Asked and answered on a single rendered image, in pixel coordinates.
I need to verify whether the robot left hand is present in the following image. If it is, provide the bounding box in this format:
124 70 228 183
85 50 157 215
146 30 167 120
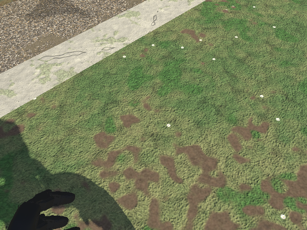
6 189 81 230

